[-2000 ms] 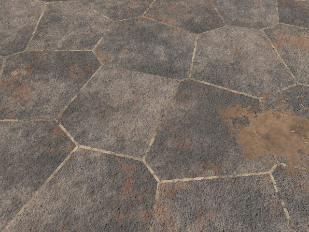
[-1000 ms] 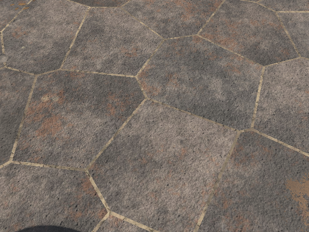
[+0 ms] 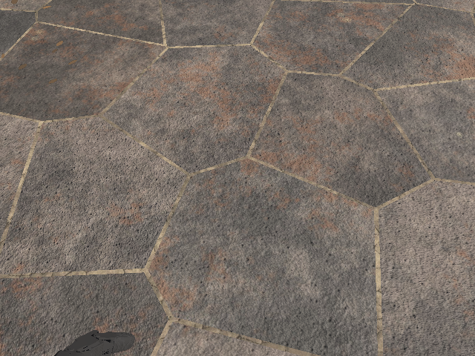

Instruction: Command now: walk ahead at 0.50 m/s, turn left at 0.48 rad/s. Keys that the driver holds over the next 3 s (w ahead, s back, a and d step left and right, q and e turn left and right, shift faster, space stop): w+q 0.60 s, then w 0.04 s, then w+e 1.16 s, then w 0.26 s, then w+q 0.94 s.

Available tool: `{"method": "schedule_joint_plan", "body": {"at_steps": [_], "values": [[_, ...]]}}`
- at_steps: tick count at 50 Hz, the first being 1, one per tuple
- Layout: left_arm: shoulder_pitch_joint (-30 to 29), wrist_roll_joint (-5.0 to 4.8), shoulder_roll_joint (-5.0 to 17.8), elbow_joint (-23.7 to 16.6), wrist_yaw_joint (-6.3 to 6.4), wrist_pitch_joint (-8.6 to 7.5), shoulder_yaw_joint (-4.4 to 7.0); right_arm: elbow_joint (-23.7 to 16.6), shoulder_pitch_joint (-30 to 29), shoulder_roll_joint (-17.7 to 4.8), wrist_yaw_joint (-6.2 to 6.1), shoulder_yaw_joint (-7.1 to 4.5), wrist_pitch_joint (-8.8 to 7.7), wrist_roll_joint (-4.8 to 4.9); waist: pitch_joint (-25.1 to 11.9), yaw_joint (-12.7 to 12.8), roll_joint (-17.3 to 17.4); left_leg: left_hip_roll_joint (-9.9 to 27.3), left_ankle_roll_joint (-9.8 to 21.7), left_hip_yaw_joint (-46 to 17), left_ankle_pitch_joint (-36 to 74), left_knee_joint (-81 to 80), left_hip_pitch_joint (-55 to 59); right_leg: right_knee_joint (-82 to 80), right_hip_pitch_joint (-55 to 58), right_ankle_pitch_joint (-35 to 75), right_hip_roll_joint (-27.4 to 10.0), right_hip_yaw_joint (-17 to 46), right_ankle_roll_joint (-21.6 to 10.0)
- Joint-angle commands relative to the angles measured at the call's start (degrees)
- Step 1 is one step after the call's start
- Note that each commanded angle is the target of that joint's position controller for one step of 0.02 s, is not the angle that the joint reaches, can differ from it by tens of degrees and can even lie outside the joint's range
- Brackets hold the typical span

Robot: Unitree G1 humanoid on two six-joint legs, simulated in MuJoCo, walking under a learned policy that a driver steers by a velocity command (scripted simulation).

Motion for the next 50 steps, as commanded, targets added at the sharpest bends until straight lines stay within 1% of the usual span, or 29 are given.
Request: {"method": "schedule_joint_plan", "body": {"at_steps": [1, 2, 3, 4, 5, 6, 7, 8, 11, 16, 19, 22, 24, 25, 26, 27, 28, 29, 30, 31, 32, 33, 34, 35, 37, 40, 43, 47, 50], "values": [[13.12, 0.79, 10.36, -0.06, 1.68, -2.16, 3.63, -4.65, -4.08, -8.99, -0.15, -2.23, -1.06, 0.52, -6.06, 10.49, 0.35, 7.96, 3.92, -8.33, 20.98, 13.42, -13.24, -7.02, 25.77, -3.84, -3.58, 4.51, -3.22], [21.05, 2.08, 15.54, -0.03, 2.60, -2.16, 4.91, -7.04, -3.61, -4.19, -0.05, -1.07, -1.44, 1.88, -14.39, 13.22, -8.78, 2.67, 1.72, -0.55, 5.66, 29.95, -22.68, -10.82, 39.06, -17.23, -18.68, 20.86, -6.90], [20.52, 1.50, 17.85, 0.65, 2.58, -0.91, 5.85, -8.29, -0.10, -4.64, -0.25, -1.07, -0.88, 1.45, -14.18, 10.24, -16.35, -1.04, 1.38, 4.59, -13.58, 38.97, -34.07, -17.32, 39.48, -23.93, -25.77, 39.91, -11.63], [17.15, 0.95, 12.28, -0.01, 2.37, -0.41, 4.90, -6.33, -0.90, -7.40, -0.48, -1.60, 0.21, -0.09, -7.30, 8.45, -7.11, 4.19, 1.91, 3.24, -9.49, 44.53, -36.41, -17.02, 33.11, -28.81, -23.82, 36.26, -11.97], [13.99, 0.43, 8.10, -0.59, 2.06, -0.58, 3.96, -6.13, -3.82, -6.91, 0.21, -1.62, 0.45, -0.56, -2.26, 7.85, -2.62, 5.78, 1.64, 3.36, -4.53, 44.45, -35.77, -17.92, 27.21, -23.25, -20.52, 28.14, -10.98], [12.43, 0.46, 6.46, -0.51, 1.87, -0.88, 3.51, -6.33, -5.28, -5.69, 0.71, -1.50, 0.71, -0.65, -0.27, 6.93, -2.91, 7.30, 1.08, 3.90, -1.59, 43.06, -34.19, -19.20, 23.52, -14.47, -17.93, 20.76, -9.85], [12.72, 0.35, 5.77, 0.06, 1.94, -1.30, 3.32, -6.56, -6.26, -5.54, 1.16, -1.60, 1.26, -1.25, 0.62, 6.43, -4.67, 8.27, 0.50, 4.60, -0.36, 42.34, -33.39, -19.83, 21.70, -8.13, -16.09, 15.62, -9.14], [13.17, 0.18, 5.63, 0.62, 1.89, -1.78, 3.34, -6.58, -6.44, -5.21, 1.58, -1.52, 1.84, -1.56, 0.58, 6.01, -5.52, 8.50, -0.04, 5.19, 1.19, 42.72, -32.73, -20.20, 20.93, -2.60, -14.58, 11.63, -8.72], [15.84, -0.54, 6.43, 2.30, 1.56, -2.94, 3.88, -8.61, -10.56, -4.47, 2.45, -1.33, 2.63, -1.44, -0.20, 5.74, -4.52, 8.93, -0.98, 5.67, 5.70, 42.94, -35.52, -20.79, 22.47, 9.15, -14.52, 5.28, -9.39], [18.63, -0.35, 6.58, 4.55, 1.38, -2.71, 4.22, -12.16, -20.09, -3.25, 3.58, -0.38, 2.73, -1.31, 1.91, 6.95, -3.88, 9.51, -1.94, 8.10, 14.58, 32.92, -38.49, -21.55, 23.69, 15.35, -13.15, -3.97, -9.25], [20.09, -0.36, 7.92, 5.64, 1.52, -2.55, 4.62, -14.37, -26.16, -2.50, 4.34, 0.48, 2.45, -1.30, 3.36, 8.32, -4.00, 9.33, -0.71, 11.44, 18.02, 22.73, -34.36, -21.55, 23.60, 15.96, -13.30, -7.90, -8.43], [22.56, -0.32, 9.30, 7.18, 1.90, -1.83, 5.05, -15.97, -29.33, -3.13, 4.46, 0.61, 2.46, -1.61, 4.11, 9.03, -3.72, 8.12, 1.64, 14.51, 13.79, 16.96, -31.93, -19.00, 27.93, 21.61, -14.77, -10.35, -7.63], [23.22, -0.23, 10.68, 7.98, 2.25, -1.06, 5.29, -16.08, -28.20, -3.84, 3.95, 0.29, 2.50, -1.93, 2.56, 7.99, -4.50, 5.12, 3.90, 16.86, 8.14, 14.64, -27.30, -12.44, 30.76, 37.46, -15.12, -12.80, -6.84], [23.49, -0.18, 11.70, 8.33, 2.43, -0.56, 5.49, -15.40, -25.22, -4.57, 3.57, -0.11, 2.40, -2.09, 0.30, 6.53, -5.04, 2.91, 5.25, 17.71, 5.14, 13.77, -23.08, -6.10, 31.74, 45.83, -15.20, -13.83, -6.60], [23.57, -0.25, 12.40, 8.41, 2.55, 0.00, 5.59, -13.68, -19.04, -5.69, 3.09, -0.80, 1.99, -2.26, -3.51, 3.89, -4.66, 0.56, 6.85, 17.68, 4.03, 11.57, -15.65, 3.59, 30.68, 48.46, -14.98, -14.67, -6.32], [23.03, -0.26, 12.27, 7.73, 2.54, 0.31, 5.43, -10.40, -9.10, -7.82, 2.26, -2.01, 1.52, -2.77, -9.16, -0.57, -1.81, 0.46, 8.93, 14.91, 5.43, 7.91, -1.75, 17.59, 23.40, 40.19, -13.73, -15.75, -4.80], [24.64, -0.93, 7.40, 4.37, 1.80, 0.09, 4.19, -9.90, -4.08, -14.35, 1.23, -3.91, 1.59, -2.96, -16.27, -0.87, 8.58, 16.01, 14.37, -7.63, -4.95, 5.71, 16.90, 37.26, 2.78, 8.97, -9.24, -15.88, -1.99], [21.26, -0.38, 7.78, 0.87, 1.17, -0.44, 4.49, -11.49, -5.04, -17.87, 0.84, -4.66, 2.13, -0.83, -20.24, 0.24, 12.99, 26.69, 20.13, -35.34, 1.24, -3.32, 22.61, 50.83, -12.07, -23.64, 1.01, -6.85, 0.25], [14.24, -0.02, 9.81, -0.58, 0.97, -0.72, 4.88, -10.56, -4.83, -16.49, 0.32, -4.47, 2.61, -0.10, -13.66, -1.33, 5.22, 24.34, 18.77, -27.30, 7.87, -4.30, 19.58, 51.42, -17.97, -18.31, -2.17, -0.09, -0.32], [14.51, -0.79, 8.04, -0.31, 0.83, -1.32, 4.12, -9.68, -7.57, -13.10, -0.22, -3.55, 2.41, 0.09, -6.80, 1.39, 3.33, 23.11, 17.07, -18.72, 14.85, -4.44, 11.45, 47.00, -17.03, -12.89, -4.79, -0.50, -0.86], [16.19, -0.65, 7.39, 1.07, 0.87, -1.38, 3.96, -9.57, -10.16, -9.92, -0.40, -2.58, 1.96, 0.00, -3.08, 4.37, 1.00, 19.76, 14.19, -12.98, 21.63, -5.29, 3.98, 41.03, -12.69, -11.01, -6.59, -0.58, -1.09], [18.14, 0.25, 6.92, 1.98, 0.79, -0.50, 3.86, -9.49, -12.38, -7.79, -0.50, -1.76, 1.37, 0.16, -1.93, 6.79, 1.30, 17.39, 12.52, -8.57, 26.01, -6.26, -1.04, 37.73, -8.40, -10.77, -7.47, -0.47, -0.86], [20.91, 0.89, 6.31, 3.55, 0.50, 0.62, 3.65, -9.57, -13.65, -6.18, -0.32, -1.07, 0.69, 0.10, -2.71, 8.17, 1.96, 16.00, 11.59, -5.29, 28.16, -7.55, -3.83, 35.94, -4.44, -10.18, -7.76, -0.75, -0.71], [21.80, 1.06, 5.98, 4.24, 0.14, 1.46, 3.67, -8.97, -12.80, -5.79, -0.05, -0.82, -0.17, 0.12, -3.17, 8.38, 2.55, 15.40, 11.43, -3.64, 31.05, -8.48, -5.07, 35.27, -2.76, -9.45, -7.30, -1.57, -0.66], [20.19, 0.54, 5.53, 4.32, -0.44, 2.19, 3.80, -7.21, -10.71, -7.02, 0.26, -1.05, -1.17, 0.21, -1.68, 8.24, 3.02, 14.66, 10.54, -0.64, 31.28, -10.95, -5.70, 32.45, -4.34, -5.68, -7.29, -2.01, -0.75], [13.32, -0.05, 5.59, 2.93, -0.76, 2.49, 3.98, -5.34, -7.50, -7.35, 0.27, -1.00, -1.66, 0.03, 1.77, 5.94, 3.34, 14.51, 8.02, 2.24, 29.43, -13.78, -2.83, 27.08, -11.01, 1.28, -7.36, -1.36, -1.16], [8.93, -0.49, 5.05, 2.15, -0.94, 2.20, 3.93, -4.18, -5.91, -6.82, -0.02, -0.58, -2.13, -0.18, 3.08, 4.46, 3.60, 14.58, 6.06, 5.83, 29.73, -14.63, 0.53, 20.96, -13.59, 6.37, -5.02, 0.44, -1.94], [3.54, -0.14, 4.21, 0.76, -1.42, 1.79, 3.39, -2.43, -4.39, -6.03, -0.93, 0.06, -2.56, -0.43, 4.95, 3.14, 3.56, 15.83, 4.91, 10.07, 34.31, -15.16, 5.14, 12.32, -13.79, 9.72, -2.67, -1.89, -3.18], [0.26, 0.21, 3.29, -0.83, -1.85, 1.52, 2.81, -0.51, -2.46, -6.05, -1.82, 0.46, -2.38, -0.64, 5.49, 2.48, 3.46, 17.10, 4.12, 12.67, 43.98, -12.24, 9.99, 6.19, -12.01, 6.88, -1.10, -5.72, -4.98]]}}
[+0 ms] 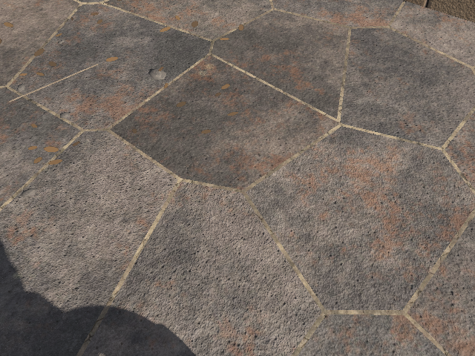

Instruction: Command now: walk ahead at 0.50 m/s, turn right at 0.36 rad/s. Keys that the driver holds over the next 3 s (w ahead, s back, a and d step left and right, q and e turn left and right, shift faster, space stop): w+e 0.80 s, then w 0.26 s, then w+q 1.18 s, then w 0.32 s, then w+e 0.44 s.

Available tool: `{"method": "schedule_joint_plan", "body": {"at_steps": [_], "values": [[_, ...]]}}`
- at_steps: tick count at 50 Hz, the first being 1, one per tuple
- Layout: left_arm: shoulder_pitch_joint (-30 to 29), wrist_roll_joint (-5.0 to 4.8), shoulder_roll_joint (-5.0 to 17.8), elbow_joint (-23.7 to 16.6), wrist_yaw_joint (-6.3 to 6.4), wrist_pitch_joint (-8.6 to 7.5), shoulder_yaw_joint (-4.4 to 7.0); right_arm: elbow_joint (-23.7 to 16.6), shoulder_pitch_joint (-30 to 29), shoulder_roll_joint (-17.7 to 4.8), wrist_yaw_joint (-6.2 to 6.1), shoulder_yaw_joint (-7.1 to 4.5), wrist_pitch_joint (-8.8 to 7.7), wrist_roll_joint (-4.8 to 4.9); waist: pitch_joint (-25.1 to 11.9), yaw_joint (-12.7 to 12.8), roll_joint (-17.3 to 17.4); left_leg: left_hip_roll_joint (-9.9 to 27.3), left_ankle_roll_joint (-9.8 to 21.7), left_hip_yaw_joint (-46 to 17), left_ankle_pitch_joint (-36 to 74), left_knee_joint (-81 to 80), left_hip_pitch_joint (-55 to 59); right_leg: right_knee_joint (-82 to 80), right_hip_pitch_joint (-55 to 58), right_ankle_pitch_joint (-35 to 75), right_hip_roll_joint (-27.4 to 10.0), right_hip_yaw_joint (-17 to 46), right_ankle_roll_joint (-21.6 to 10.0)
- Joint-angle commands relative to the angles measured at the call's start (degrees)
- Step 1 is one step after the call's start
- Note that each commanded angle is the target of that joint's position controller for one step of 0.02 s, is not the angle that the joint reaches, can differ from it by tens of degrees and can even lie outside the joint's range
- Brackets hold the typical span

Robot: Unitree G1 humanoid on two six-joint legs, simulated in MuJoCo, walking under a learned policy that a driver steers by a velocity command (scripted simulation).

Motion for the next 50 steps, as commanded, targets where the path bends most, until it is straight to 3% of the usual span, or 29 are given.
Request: {"method": "schedule_joint_plan", "body": {"at_steps": [1, 3, 4, 5, 6, 7, 8, 9, 10, 11, 13, 16, 21, 26, 28, 29, 30, 31, 32, 33, 34, 35, 36, 38, 41, 44, 47, 50], "values": [[-7.48, 0.12, 2.76, -6.11, -0.25, -1.25, 0.17, -0.45, 2.45, -7.44, -1.09, -1.11, -0.45, -0.29, 3.75, -0.66, 5.29, 18.28, 0.90, -0.16, 49.23, 4.51, 0.36, -5.29, 0.84, -3.46, 2.69, -4.18, -2.37], [-2.69, 0.17, 3.95, -5.02, 0.19, -1.18, 0.67, 0.00, 1.68, -9.40, -1.76, -1.40, -0.16, -0.54, 0.06, 1.88, 7.61, 18.89, -0.13, 1.40, 68.27, 13.99, 2.53, -5.84, 7.54, -9.71, 6.38, -6.89, -4.87], [3.00, 0.25, 5.19, -3.47, 0.45, -1.38, 1.25, -0.05, 1.03, -10.37, -1.92, -1.63, 0.28, -0.83, -3.11, 4.42, 8.16, 19.15, -0.27, 1.97, 71.98, 22.51, 2.06, -7.01, 13.38, -12.09, 7.99, -6.93, -6.36], [11.18, 0.70, 6.77, -1.04, 0.77, -1.87, 2.14, -0.51, 0.02, -11.13, -1.93, -1.77, 0.63, -0.66, -7.32, 8.28, 7.46, 18.58, -0.49, 3.12, 66.12, 34.26, -2.53, -11.29, 24.00, -10.79, 8.64, -5.14, -8.28], [19.84, 1.55, 11.11, 0.75, 1.51, -1.94, 3.73, -2.54, -1.51, -10.39, -1.72, -1.35, 0.31, -0.20, -12.79, 12.43, 2.68, 16.12, -1.14, 4.54, 46.63, 51.88, -14.61, -13.93, 38.26, -14.12, -0.24, 6.94, -12.37], [17.80, 1.23, 17.07, 0.04, 2.03, -1.47, 5.27, -5.48, 2.46, -3.99, -0.22, -0.23, -0.27, 0.22, -16.18, 6.51, -11.53, 2.38, -4.00, 2.30, -11.68, 73.54, -41.31, -16.70, 54.96, -8.24, -16.91, 38.75, -22.76], [17.13, -1.70, 14.80, 0.56, 1.68, -1.12, 5.16, -5.98, -3.19, -8.10, 0.04, -0.93, -0.74, -0.81, -16.14, 8.89, -1.71, 4.00, -3.10, -9.10, -11.22, 77.05, -48.29, -21.40, 54.52, -9.19, -16.05, 43.30, -23.32], [13.04, -1.70, 12.96, 0.11, 1.96, -0.91, 4.68, -7.87, -6.51, -7.88, 0.43, -0.65, -1.62, -0.03, -7.72, 6.93, -0.25, 7.59, -3.05, -9.77, -4.99, 73.30, -50.24, -23.39, 46.32, -7.61, -14.99, 34.64, -20.95], [10.48, -1.42, 9.72, -0.05, 1.92, -0.84, 3.93, -7.93, -6.98, -8.12, 0.50, -0.63, -2.02, 0.09, -3.26, 4.85, 3.94, 9.52, -3.41, -8.75, -2.15, 68.18, -47.74, -25.20, 38.82, -2.61, -12.59, 29.50, -18.38], [8.64, -1.38, 8.28, -0.20, 2.11, -1.07, 3.47, -7.81, -7.11, -7.78, 0.46, -0.65, -1.35, -0.46, -0.58, 2.93, 4.96, 10.72, -4.27, -8.45, -1.79, 64.54, -44.93, -26.00, 33.16, 2.53, -9.73, 25.15, -16.38], [7.79, -1.64, 7.56, -0.12, 2.27, -1.87, 2.98, -7.94, -5.09, -6.54, 0.78, -0.30, 0.99, -1.64, -1.08, 0.58, 2.94, 11.50, -6.32, -7.68, -1.85, 59.57, -40.01, -27.48, 27.61, 7.70, -6.03, 19.67, -14.93], [9.61, -1.68, 10.01, 0.40, 2.17, -2.75, 3.66, -9.78, -8.23, -5.43, 1.15, 0.04, 2.46, -1.75, -0.60, 0.69, 1.26, 11.64, -8.38, -5.42, 2.00, 52.11, -40.75, -28.91, 24.66, 9.75, -3.15, 16.85, -14.25], [14.80, -1.77, 10.37, 1.21, 2.31, -2.32, 4.02, -13.78, -19.88, -5.19, 1.51, 0.45, 2.38, -1.15, 0.08, 5.41, -1.12, 10.51, -9.38, -4.76, 13.78, 36.99, -43.85, -27.37, 28.96, 10.09, -0.92, 17.39, -10.39], [17.48, -0.73, 11.30, 1.03, 3.06, -1.95, 4.32, -16.58, -26.18, -6.29, 1.62, 0.77, 1.39, -0.49, -0.20, 7.59, -1.79, 7.98, -7.89, -5.77, 13.61, 28.01, -42.90, -22.49, 35.93, 15.07, -3.14, 21.87, -9.57], [14.43, -0.49, 12.27, -0.09, 3.47, -2.05, 4.57, -15.85, -22.15, -7.93, 1.40, 0.31, 0.88, -0.33, -0.80, 4.77, -2.44, 6.94, -6.40, -6.78, 10.36, 23.50, -35.07, -19.66, 34.60, 16.57, -3.85, 23.58, -7.74], [12.45, -0.43, 12.85, -0.71, 3.37, -2.25, 4.66, -14.37, -17.24, -9.19, 1.00, -0.23, 0.58, -0.27, -2.53, 2.41, -2.54, 5.52, -5.41, -6.38, 7.88, 22.06, -27.55, -15.83, 32.67, 20.73, -3.11, 23.67, -6.58], [11.29, -0.83, 12.79, -0.86, 2.91, -2.61, 4.54, -12.28, -9.85, -10.65, 0.38, -0.94, -0.05, -0.46, -6.16, -1.42, -0.15, 5.57, -3.98, -6.31, 8.74, 18.45, -17.17, -7.04, 30.26, 22.06, -0.21, 21.74, -5.20], [11.58, -1.56, 9.77, -1.95, 2.26, -3.17, 3.64, -11.54, -1.50, -14.26, -0.60, -1.94, -0.63, -1.55, -13.44, -4.70, 5.10, 15.18, -1.27, -15.59, 0.09, 16.35, -4.05, 7.00, 24.23, 11.94, 3.43, 18.07, -3.71], [17.55, -3.10, 3.69, -3.65, 2.38, -3.24, 2.31, -12.07, 1.14, -19.31, -1.17, -3.21, -0.01, -2.67, -20.35, -2.18, 17.18, 31.71, 4.74, -39.80, -4.99, 12.46, 10.82, 23.44, 7.24, -26.82, 12.13, 10.25, -1.65], [18.23, -1.14, 8.30, -3.01, 2.77, -2.51, 2.58, -11.86, -1.44, -17.12, -0.94, -3.40, 1.00, -1.53, -18.97, -0.45, 15.30, 32.87, 7.35, -50.62, -12.86, 9.00, 6.93, 30.17, 0.20, -30.97, 8.68, 8.64, -2.14], [14.35, -0.31, 9.92, -2.23, 2.62, -1.88, 3.02, -12.79, -5.32, -11.53, -0.75, -2.21, 1.20, -1.13, -10.03, -0.01, 7.19, 30.06, 6.14, -41.72, -15.12, 7.90, -1.33, 31.51, -0.75, -25.36, 5.29, 8.55, -2.08], [11.19, -0.15, 9.24, -2.60, 1.98, -1.68, 2.89, -12.63, -7.91, -8.33, -0.46, -1.40, 1.12, -0.90, -4.96, 0.44, 4.10, 26.69, 4.72, -32.73, -8.75, 6.70, -7.78, 29.18, 0.35, -21.30, 3.48, 7.64, -1.65], [10.23, 0.05, 8.26, -2.79, 1.43, -1.29, 2.82, -12.14, -8.30, -7.38, -0.42, -1.08, 0.91, -0.96, -2.76, 1.18, 6.10, 24.08, 3.25, -25.89, -1.80, 5.48, -11.39, 27.11, 1.72, -19.80, 1.99, 7.04, -1.20], [10.33, 0.69, 7.15, -2.84, 0.46, 0.03, 2.61, -10.60, -6.91, -7.14, -0.27, -1.05, 0.00, -0.45, -1.46, 2.19, 8.98, 21.45, 2.30, -17.80, 7.55, 4.06, -15.01, 25.87, 3.85, -18.42, 0.94, 5.92, -0.38], [6.52, 0.66, 5.83, -4.78, -0.40, 0.70, 2.14, -9.11, -4.71, -7.62, 0.39, -1.49, -1.35, 0.18, -1.31, 2.34, 8.15, 21.93, 3.62, -12.54, 14.97, 2.03, -14.55, 24.22, 0.83, -14.82, 0.20, 5.80, 0.28], [1.49, 0.65, 4.63, -6.51, -0.77, 0.43, 1.46, -7.35, -2.78, -7.62, 0.80, -1.64, -1.54, -0.09, 0.18, 1.80, 7.68, 21.00, 4.24, -7.85, 17.51, 0.39, -13.94, 17.13, -1.92, -9.74, 0.31, 5.94, 1.06], [-4.12, 0.58, 3.16, -7.93, -1.16, -0.15, 0.33, -5.99, -2.05, -7.85, 1.20, -1.70, -1.43, 0.09, 1.23, 0.94, 7.78, 18.93, 3.13, -2.45, 19.77, 0.18, -15.27, 4.81, 2.41, -3.91, 0.70, 2.76, 1.08], [-9.01, 0.65, 3.28, -9.34, -1.34, -0.46, -0.22, -3.95, 1.28, -9.32, 1.10, -2.06, -0.98, 0.27, 1.94, -0.40, 7.98, 20.24, 2.66, -1.49, 21.63, 0.87, -13.54, -2.86, 6.64, -4.85, 1.07, -0.78, -0.03]]}}
Over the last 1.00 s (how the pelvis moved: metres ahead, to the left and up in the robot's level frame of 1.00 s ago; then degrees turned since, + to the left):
0.49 0.14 0.00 19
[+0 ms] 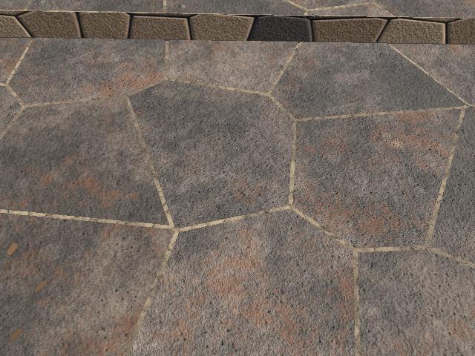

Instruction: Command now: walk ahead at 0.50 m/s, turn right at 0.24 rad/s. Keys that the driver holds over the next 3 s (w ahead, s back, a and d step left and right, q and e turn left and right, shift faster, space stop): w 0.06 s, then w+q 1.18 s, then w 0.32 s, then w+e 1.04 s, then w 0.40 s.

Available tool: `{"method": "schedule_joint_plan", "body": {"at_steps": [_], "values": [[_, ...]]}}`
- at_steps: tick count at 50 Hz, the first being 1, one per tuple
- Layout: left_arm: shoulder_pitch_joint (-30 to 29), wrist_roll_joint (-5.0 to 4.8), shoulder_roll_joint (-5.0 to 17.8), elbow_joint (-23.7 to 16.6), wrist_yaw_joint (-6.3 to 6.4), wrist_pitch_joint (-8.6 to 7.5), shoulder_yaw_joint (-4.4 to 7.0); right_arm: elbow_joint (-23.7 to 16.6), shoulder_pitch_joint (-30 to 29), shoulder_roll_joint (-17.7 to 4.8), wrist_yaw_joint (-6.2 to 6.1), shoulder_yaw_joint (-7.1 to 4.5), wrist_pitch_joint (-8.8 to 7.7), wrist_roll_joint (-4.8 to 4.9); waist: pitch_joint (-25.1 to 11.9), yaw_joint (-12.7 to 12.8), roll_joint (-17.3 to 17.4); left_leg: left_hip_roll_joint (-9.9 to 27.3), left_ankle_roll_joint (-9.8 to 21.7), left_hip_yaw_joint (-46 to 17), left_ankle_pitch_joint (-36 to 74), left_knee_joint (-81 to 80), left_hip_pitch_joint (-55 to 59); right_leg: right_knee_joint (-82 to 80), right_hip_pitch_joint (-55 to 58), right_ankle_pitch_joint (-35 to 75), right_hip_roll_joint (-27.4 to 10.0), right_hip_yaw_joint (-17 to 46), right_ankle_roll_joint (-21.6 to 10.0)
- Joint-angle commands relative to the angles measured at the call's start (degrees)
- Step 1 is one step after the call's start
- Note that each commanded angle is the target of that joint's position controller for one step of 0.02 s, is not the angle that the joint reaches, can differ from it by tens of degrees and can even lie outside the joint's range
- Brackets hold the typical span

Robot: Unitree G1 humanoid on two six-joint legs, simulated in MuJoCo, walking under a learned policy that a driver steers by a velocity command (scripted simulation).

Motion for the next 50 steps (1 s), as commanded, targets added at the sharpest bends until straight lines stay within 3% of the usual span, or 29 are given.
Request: {"method": "schedule_joint_plan", "body": {"at_steps": [1, 3, 4, 5, 6, 7, 8, 9, 10, 12, 13, 16, 21, 24, 27, 30, 31, 32, 33, 34, 35, 36, 37, 39, 42, 46, 50], "values": [[-5.37, 0.08, 2.18, -4.85, -0.01, -1.02, -0.23, -1.68, 0.20, -8.68, -0.12, -1.79, -0.39, 0.17, 2.85, 1.21, 8.17, 14.61, 7.43, -6.12, 21.81, -4.54, -3.64, -6.58, 5.52, -0.49, 1.04, -4.16, -1.27], [-4.63, 0.46, 2.90, -4.68, 0.54, -1.43, -0.09, -0.33, 1.20, -9.72, -0.32, -2.01, 0.39, 0.16, 2.34, 2.00, 8.30, 15.57, 7.12, -5.91, 30.35, -0.29, -0.18, -9.66, 8.46, -4.97, 2.30, -5.54, -3.09], [-1.31, 0.77, 3.23, -3.54, 0.96, -1.91, 0.18, 0.40, 1.72, -9.82, -0.38, -1.92, 0.76, 0.37, 0.49, 3.71, 7.96, 14.94, 6.76, -5.60, 38.80, 5.42, 0.35, -12.37, 14.01, -6.00, 3.74, -6.22, -4.09], [7.02, 1.28, 4.09, -0.58, 1.54, -2.68, 0.79, 0.95, 1.98, -9.20, -0.41, -1.57, 1.08, 0.69, -3.97, 7.59, 5.81, 12.63, 5.77, -3.87, 41.93, 15.62, -1.93, -16.38, 25.07, -3.94, 5.12, -6.52, -5.32], [17.06, 2.43, 7.72, 2.11, 2.39, -3.22, 2.02, -0.49, 1.50, -7.15, -0.28, -0.77, 0.92, 0.95, -11.04, 11.54, 1.68, 10.16, 4.55, -2.95, 28.68, 29.65, -11.50, -17.10, 40.12, -8.04, -3.06, 2.21, -7.50], [21.01, 2.55, 14.45, 2.19, 3.40, -3.18, 3.55, -3.73, 4.84, -0.04, 0.43, 0.92, 0.73, 1.97, -18.53, 10.58, -12.66, 0.55, 1.83, -1.28, -11.01, 50.46, -32.82, -21.73, 56.80, -9.65, -22.42, 29.44, -13.77], [20.75, -0.08, 13.89, 2.24, 3.93, -2.65, 3.91, -2.71, 1.80, -7.09, -0.60, -1.19, 1.40, 0.85, -18.08, 11.91, -6.13, -0.36, 2.67, -10.68, -15.15, 57.78, -36.64, -24.78, 51.78, -5.88, -22.97, 33.50, -14.45], [16.30, -0.52, 10.45, 2.56, 4.06, -2.75, 2.86, -3.39, -1.38, -7.36, -0.55, -1.61, 1.37, 1.06, -9.93, 9.35, -3.46, 2.34, 3.42, -13.04, -10.68, 57.78, -37.97, -25.10, 45.31, -2.28, -19.75, 23.27, -12.65], [13.00, -0.60, 6.60, 2.77, 3.83, -3.25, 1.85, -2.99, -2.04, -5.86, -0.33, -1.27, 1.20, 1.29, -5.11, 7.27, -2.27, 4.29, 3.44, -12.47, -6.95, 54.21, -36.43, -27.35, 38.53, 1.37, -16.86, 16.68, -10.51], [9.73, -0.84, 2.81, 3.20, 3.90, -4.13, 0.77, -1.15, -0.49, -4.62, 0.08, -1.44, 2.60, -0.02, -1.32, 4.18, -3.44, 5.63, 2.58, -12.00, -3.67, 50.33, -31.72, -30.86, 30.85, 4.15, -12.65, 8.41, -7.00], [9.85, -0.77, 2.43, 3.52, 3.93, -4.63, 0.66, -0.51, 0.38, -3.66, 0.48, -1.46, 3.35, -0.34, -1.30, 3.56, -3.37, 5.27, 2.25, -11.74, -2.53, 50.41, -30.23, -31.92, 29.38, 5.75, -12.32, 6.31, -6.84], [11.68, -1.25, 3.64, 5.23, 4.08, -5.96, 1.26, -1.71, -3.57, -2.15, 1.45, -1.68, 4.35, -0.45, 0.77, 2.75, -1.84, 5.67, 1.63, -11.36, 2.48, 49.22, -34.17, -34.71, 29.13, 8.56, -12.09, 1.29, -7.11], [14.26, -1.12, 2.99, 7.49, 4.39, -6.08, 1.25, -5.07, -13.57, -1.04, 2.34, -1.25, 4.37, -0.57, 3.84, 3.95, -1.31, 5.89, 0.85, -9.43, 12.26, 38.36, -39.01, -35.61, 30.68, 11.24, -10.67, -6.66, -6.76], [16.36, -1.12, 4.14, 8.86, 4.73, -5.99, 1.50, -7.44, -19.81, -0.43, 3.01, -0.53, 4.21, -0.79, 5.02, 5.48, -1.36, 5.08, 1.94, -5.87, 15.33, 29.27, -36.55, -35.21, 32.26, 14.18, -11.24, -10.07, -6.32], [18.66, -0.96, 5.35, 10.43, 5.13, -5.36, 1.82, -9.18, -22.81, -1.14, 3.30, -0.51, 4.19, -1.04, 5.43, 6.02, -0.91, 3.63, 4.38, -3.12, 11.76, 24.35, -35.20, -32.01, 37.73, 21.90, -12.66, -12.40, -5.46], [17.97, -0.69, 7.69, 10.88, 5.65, -4.39, 2.33, -8.77, -18.98, -2.59, 2.68, -1.25, 4.29, -1.22, 1.65, 3.55, -2.76, -1.54, 7.92, 0.32, 3.08, 22.69, -27.53, -20.29, 41.83, 46.58, -12.97, -15.23, -4.27], [17.66, -0.59, 8.61, 10.85, 5.70, -3.76, 2.59, -7.56, -14.20, -3.58, 2.36, -1.87, 4.09, -1.21, -1.34, 1.44, -2.91, -3.72, 9.40, 0.66, 0.25, 21.62, -22.21, -11.91, 41.76, 50.59, -12.91, -15.64, -4.17], [17.11, -0.81, 9.16, 10.49, 5.61, -3.24, 2.70, -5.22, -6.46, -5.05, 1.83, -2.83, 3.54, -1.55, -5.81, -2.14, -1.41, -5.40, 11.19, -0.39, 1.32, 17.36, -11.67, 0.25, 37.55, 45.49, -12.12, -16.34, -3.27], [17.04, -0.77, 7.72, 8.88, 5.38, -3.29, 2.26, -3.09, 2.00, -10.20, 0.88, -4.67, 3.35, -2.18, -11.46, -5.55, 4.12, 2.67, 14.38, -12.69, -4.01, 13.85, 2.40, 17.73, 25.70, 26.93, -10.11, -16.57, -1.36], [17.43, -1.65, 2.34, 4.44, 4.20, -3.89, 1.47, -4.46, -1.41, -16.58, 0.41, -6.32, 3.99, -0.81, -15.61, -0.95, 19.39, 18.67, 23.64, -46.65, -3.38, 6.39, 17.84, 40.23, -0.25, -23.27, 4.18, -12.36, 2.60], [11.09, -0.98, 6.51, 2.94, 3.95, -4.65, 1.94, -4.98, -0.39, -16.14, 0.33, -6.23, 4.59, 0.54, -15.79, -3.64, 8.22, 19.62, 24.10, -49.67, 1.99, 2.26, 17.48, 42.86, -6.73, -21.63, 2.99, 0.04, 2.12], [8.39, -1.66, 5.14, 2.02, 3.72, -5.42, 1.48, -4.36, -3.07, -13.57, -0.29, -5.57, 4.57, 0.64, -8.63, -2.03, 5.05, 18.88, 22.63, -41.21, 6.30, 2.33, 11.62, 40.14, -8.78, -16.49, -0.33, 1.12, 1.56], [9.52, -1.76, 4.81, 2.70, 3.88, -5.89, 1.30, -3.92, -5.10, -10.16, -0.50, -4.69, 4.26, 0.70, -3.05, 0.91, 0.94, 16.30, 19.76, -35.60, 13.43, 1.54, 2.91, 33.44, -5.62, -13.44, -2.54, 0.78, 1.49], [10.98, 0.13, 4.26, 3.16, 3.88, -4.13, 1.25, -4.45, -9.09, -7.26, -0.80, -3.66, 3.35, 0.95, -1.27, 4.71, 0.87, 10.88, 16.75, -28.08, 20.22, 0.25, -5.65, 26.65, 1.31, -12.79, -4.15, 1.25, 2.55], [10.79, 0.70, 3.10, 2.53, 3.32, -1.75, 1.08, -4.15, -7.73, -8.48, -0.35, -3.75, 1.88, 1.23, -1.63, 5.70, 2.31, 7.91, 16.52, -24.71, 23.29, -1.17, -9.42, 20.48, 3.11, -11.26, -3.83, -0.18, 4.31], [1.18, 0.38, 3.12, -0.88, 3.09, -1.35, 0.90, -3.65, -3.60, -9.33, -0.23, -4.01, 1.83, 1.05, 1.23, 2.62, 4.42, 6.16, 14.53, -25.37, 17.85, -2.96, -8.85, 9.09, -1.96, -2.19, -3.61, -0.84, 5.81], [-6.02, -0.11, 3.11, -3.31, 2.70, -1.77, 0.50, -3.20, 0.48, -9.64, -0.43, -4.17, 2.00, 0.88, 1.11, -0.57, 5.63, 6.01, 13.02, -26.93, 19.74, -0.73, -3.63, -0.15, -3.37, 3.81, -1.71, -0.44, 5.65]]}}
Over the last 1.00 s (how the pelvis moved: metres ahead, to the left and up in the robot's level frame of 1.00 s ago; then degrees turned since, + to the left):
0.54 -0.10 0.01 -32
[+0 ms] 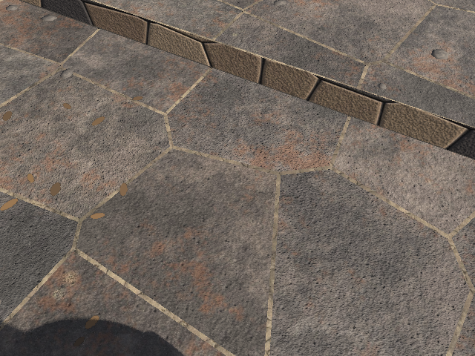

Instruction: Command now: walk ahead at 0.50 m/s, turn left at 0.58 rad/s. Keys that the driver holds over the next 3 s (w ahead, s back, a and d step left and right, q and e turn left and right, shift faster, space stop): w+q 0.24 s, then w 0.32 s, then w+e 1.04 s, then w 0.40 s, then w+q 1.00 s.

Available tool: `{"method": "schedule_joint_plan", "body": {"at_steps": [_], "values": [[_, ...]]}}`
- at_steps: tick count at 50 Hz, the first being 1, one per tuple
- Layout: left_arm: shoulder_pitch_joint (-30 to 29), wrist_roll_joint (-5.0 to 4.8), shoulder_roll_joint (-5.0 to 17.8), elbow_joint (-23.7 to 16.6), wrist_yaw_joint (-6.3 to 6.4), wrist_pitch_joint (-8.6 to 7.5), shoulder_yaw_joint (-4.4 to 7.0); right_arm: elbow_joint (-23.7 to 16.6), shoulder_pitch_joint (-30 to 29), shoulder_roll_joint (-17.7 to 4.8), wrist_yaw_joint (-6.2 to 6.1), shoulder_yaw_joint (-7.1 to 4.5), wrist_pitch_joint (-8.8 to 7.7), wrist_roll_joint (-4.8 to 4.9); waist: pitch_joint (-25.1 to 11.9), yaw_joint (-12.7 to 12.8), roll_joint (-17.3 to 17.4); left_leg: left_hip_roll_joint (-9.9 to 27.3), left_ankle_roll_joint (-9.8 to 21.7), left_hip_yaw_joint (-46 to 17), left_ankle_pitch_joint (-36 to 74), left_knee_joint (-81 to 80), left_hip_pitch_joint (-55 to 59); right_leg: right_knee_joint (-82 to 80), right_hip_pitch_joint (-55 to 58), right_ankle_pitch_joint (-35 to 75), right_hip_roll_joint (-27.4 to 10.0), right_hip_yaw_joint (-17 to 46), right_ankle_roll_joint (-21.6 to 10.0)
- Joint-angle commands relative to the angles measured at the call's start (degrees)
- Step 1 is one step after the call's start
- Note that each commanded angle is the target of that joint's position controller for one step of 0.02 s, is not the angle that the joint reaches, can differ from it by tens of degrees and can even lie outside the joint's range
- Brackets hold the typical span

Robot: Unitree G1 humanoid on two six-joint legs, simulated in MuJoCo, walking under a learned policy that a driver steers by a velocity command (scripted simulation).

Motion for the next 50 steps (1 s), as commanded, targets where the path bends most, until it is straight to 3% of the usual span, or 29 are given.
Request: {"method": "schedule_joint_plan", "body": {"at_steps": [1, 3, 5, 7, 8, 9, 10, 11, 12, 13, 14, 16, 18, 20, 25, 29, 31, 32, 33, 34, 35, 36, 37, 38, 39, 40, 43, 47, 50], "values": [[-7.45, -0.39, 4.04, -5.69, -0.24, -1.00, 0.55, -2.52, 3.69, -9.06, -0.45, -2.08, -0.59, -0.25, -0.14, -1.55, 5.26, 14.54, 6.46, -12.65, 19.23, -2.86, 1.76, -5.58, -1.01, 4.01, 2.98, -2.04, 0.00], [-9.75, -0.66, 4.34, -6.89, -0.33, -1.48, 0.36, -2.56, 4.74, -9.41, -0.72, -2.13, -0.48, -0.65, -0.14, -2.24, 5.70, 15.15, 6.14, -13.88, 22.95, -0.56, 3.72, -8.69, 0.02, 3.28, 4.27, -2.03, -0.58], [-8.90, -0.87, 5.29, -7.39, -0.27, -1.98, 0.47, -3.16, 3.77, -10.17, -1.15, -2.31, -0.48, -0.92, -0.29, -1.08, 6.48, 15.90, 4.83, -15.76, 25.00, 1.76, 3.92, -12.41, 4.45, 1.20, 5.20, -1.16, -1.66], [-1.71, -1.06, 7.11, -5.60, 0.25, -2.54, 1.15, -4.33, 0.08, -11.35, -1.23, -2.56, -0.67, -1.05, -2.01, 2.86, 7.10, 15.25, 2.49, -16.41, 29.91, 6.52, -0.03, -16.20, 16.83, -3.13, 7.34, -1.55, -3.35], [5.42, -0.91, 8.37, -3.52, 0.87, -3.11, 1.80, -4.57, -1.20, -11.51, -0.85, -2.52, -0.97, -0.73, -5.27, 6.51, 5.08, 12.59, 1.12, -14.97, 32.22, 14.40, -2.33, -19.74, 26.73, -2.69, 8.13, -2.16, -4.56], [13.54, 0.10, 11.72, -2.40, 1.74, -3.84, 2.79, -5.29, -1.14, -9.02, -0.27, -1.81, -1.50, -0.08, -11.63, 10.00, 0.04, 8.47, -0.52, -11.17, 25.13, 28.07, -7.92, -22.26, 39.33, -8.52, 0.47, 5.15, -7.05], [18.40, 1.47, 16.62, -2.91, 2.52, -3.55, 3.76, -7.48, 1.79, -3.22, -0.26, -0.42, -1.69, 1.50, -18.55, 9.73, -10.15, 1.10, -2.53, -3.87, -5.66, 44.54, -22.74, -26.61, 53.20, -19.32, -15.26, 26.55, -10.99], [15.23, 0.56, 16.74, -2.61, 2.27, -2.61, 4.14, -7.77, 5.36, -6.00, -0.46, -0.59, -1.16, 0.15, -19.06, 5.70, -15.08, 1.53, -2.32, -1.83, -18.91, 52.11, -30.79, -31.51, 51.05, -23.19, -19.52, 43.16, -15.19], [10.89, 0.02, 10.53, -3.78, 2.00, -2.20, 2.93, -5.94, 3.45, -8.08, -0.63, -0.92, -0.26, -0.96, -10.56, 4.62, -5.02, 6.02, -2.16, -2.11, -13.81, 55.14, -32.58, -31.53, 43.48, -27.38, -17.44, 35.84, -14.71], [8.58, -0.44, 6.64, -3.60, 1.65, -2.29, 1.96, -5.94, -0.08, -7.46, 0.07, -0.72, -0.11, -1.39, -4.97, 4.79, -0.06, 7.57, -2.56, -1.30, -9.42, 53.00, -31.36, -32.64, 36.51, -22.38, -13.70, 26.76, -13.80], [7.69, -0.28, 5.32, -3.10, 1.50, -2.50, 1.50, -6.13, -1.15, -6.09, 0.57, -0.49, 0.09, -1.53, -2.85, 3.90, -1.02, 8.92, -2.99, -0.90, -7.39, 50.34, -29.71, -33.91, 32.65, -15.41, -10.70, 19.81, -12.46], [9.61, -0.56, 5.17, -1.02, 1.27, -3.59, 1.36, -6.05, -1.26, -4.94, 1.41, -0.12, 1.03, -2.35, -1.73, 3.22, -4.11, 9.49, -3.82, -0.40, -6.04, 48.24, -27.39, -34.87, 29.31, -3.54, -7.55, 11.86, -12.05], [11.68, -1.06, 5.73, 0.53, 0.59, -4.84, 1.58, -6.55, -2.31, -4.30, 1.78, 0.14, 1.36, -2.20, -2.49, 2.84, -4.09, 8.91, -4.20, -0.76, -4.36, 46.56, -28.06, -35.44, 29.96, 4.69, -7.44, 8.49, -13.08], [12.67, -1.30, 6.28, 1.68, 0.28, -5.30, 1.80, -7.72, -6.03, -4.02, 2.07, 0.47, 1.38, -2.26, -1.54, 3.03, -3.65, 9.33, -4.94, -0.76, -1.35, 43.02, -31.12, -37.17, 30.85, 6.11, -7.54, 5.66, -13.90], [15.02, -1.63, 6.68, 4.24, -0.01, -4.81, 1.94, -10.91, -17.32, -1.91, 3.00, 2.32, 0.74, -2.09, 0.41, 4.90, -3.57, 10.99, -6.23, 5.35, 7.54, 25.41, -27.74, -38.70, 29.50, 8.60, -4.70, -2.16, -12.88], [19.53, -1.69, 8.47, 6.94, 0.01, -4.09, 2.36, -12.26, -21.98, -2.77, 2.55, 2.65, 0.29, -1.99, 1.02, 6.26, -3.83, 10.63, -4.61, 8.71, 5.30, 17.76, -22.83, -36.06, 32.56, 13.29, -6.81, -1.19, -12.41], [19.73, -1.61, 9.54, 7.82, 0.16, -3.42, 2.56, -11.64, -19.39, -3.46, 1.88, 2.35, -0.27, -2.21, 0.22, 4.47, -3.55, 8.92, -3.34, 9.32, 1.92, 14.20, -17.94, -30.92, 34.29, 20.76, -7.35, -0.25, -12.05], [19.36, -1.87, 9.50, 8.18, 0.22, -3.14, 2.48, -9.60, -13.50, -4.04, 1.39, 1.88, -0.87, -2.58, -2.38, 1.38, -1.72, 7.62, -2.42, 9.52, 3.17, 9.82, -9.80, -23.38, 33.41, 26.19, -5.56, -1.78, -11.13], [19.64, -2.07, 7.93, 7.98, 0.21, -3.16, 1.94, -6.48, -4.39, -6.57, 0.66, 0.83, -1.62, -3.50, -8.32, -1.99, 1.25, 9.78, -0.94, 6.74, 3.03, 8.75, 3.41, -12.15, 28.23, 22.87, -2.46, -3.63, -9.94], [19.58, -2.92, 3.35, 4.70, -0.07, -3.42, 0.58, -5.77, 4.56, -12.37, -0.39, -0.59, -2.00, -4.75, -17.18, -4.92, 10.69, 26.73, 2.80, -12.38, -4.84, 5.97, 19.37, 6.51, 14.22, 1.54, 2.43, -6.76, -7.69], [22.95, -2.79, 2.81, 4.45, 0.43, -2.95, 0.82, -5.53, 4.94, -15.73, -0.78, -1.53, -1.23, -3.14, -19.50, -3.18, 17.27, 35.70, 6.62, -29.64, -5.10, -1.13, 21.11, 18.45, 2.72, -25.76, 9.09, -4.80, -7.39], [19.40, -1.85, 7.00, 5.48, 0.88, -2.08, 2.15, -5.64, 1.10, -11.45, -0.79, -0.64, -0.96, -1.87, -12.05, -2.25, 8.94, 32.54, 5.60, -23.79, -7.21, -1.13, 14.58, 21.97, 0.06, -22.23, 5.62, 0.32, -8.23], [17.57, -2.06, 5.75, 5.32, 0.44, -2.12, 2.07, -5.97, -3.48, -7.43, -0.65, 0.50, -1.26, -1.55, -5.66, -0.08, 7.81, 29.42, 3.94, -15.84, -4.37, -3.02, 7.73, 20.38, 0.21, -17.31, 3.57, 0.60, -8.35], [17.18, -2.11, 4.62, 5.93, 0.19, -1.85, 2.01, -6.00, -6.08, -4.78, -0.48, 1.16, -1.67, -1.46, -3.05, 1.39, 7.47, 26.64, 1.97, -9.95, -0.82, -5.21, 3.25, 18.02, 2.15, -14.18, 2.27, 0.18, -8.02], [17.58, -1.35, 4.28, 6.56, -0.10, -1.18, 2.18, -5.72, -7.08, -3.52, -0.65, 1.54, -2.07, -1.24, -1.42, 2.63, 8.52, 24.77, 0.66, -5.77, 2.49, -6.53, 0.24, 16.81, 3.78, -12.51, 1.67, -0.15, -7.39], [18.41, -0.85, 3.51, 7.13, -0.54, -0.46, 2.16, -5.36, -7.42, -2.90, -0.82, 1.69, -2.50, -1.20, -1.14, 3.60, 8.73, 23.55, 0.12, -2.51, 5.68, -7.41, -1.33, 16.89, 5.13, -10.91, 1.56, -0.42, -6.78], [14.71, -0.84, 2.10, 5.75, -1.46, 0.58, 2.33, -3.70, -5.34, -3.85, -1.03, 1.16, -3.89, -0.70, -0.48, 4.48, 6.87, 23.28, 0.61, 3.32, 13.93, -8.79, -0.88, 16.98, 1.89, -6.02, 1.38, -1.05, -5.84], [7.01, -0.64, 1.35, 2.98, -2.18, 0.88, 2.06, -1.63, -2.47, -3.28, -1.30, 1.06, -4.04, -0.86, 1.74, 3.66, 6.13, 22.75, 1.20, 9.35, 16.90, -9.69, 0.75, 10.65, -3.57, 1.28, 0.87, -2.04, -4.93], [0.71, -0.54, 0.34, 0.67, -2.84, 0.65, 1.19, -0.54, -1.49, -3.86, -1.45, 0.92, -3.98, -0.93, 3.12, 2.56, 6.13, 22.01, 0.69, 13.81, 19.29, -9.40, 0.81, -0.11, -0.79, 6.35, 1.70, -5.07, -5.42]]}}
Over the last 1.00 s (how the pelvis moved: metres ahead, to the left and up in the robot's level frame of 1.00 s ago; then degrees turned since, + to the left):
0.51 0.07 0.00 27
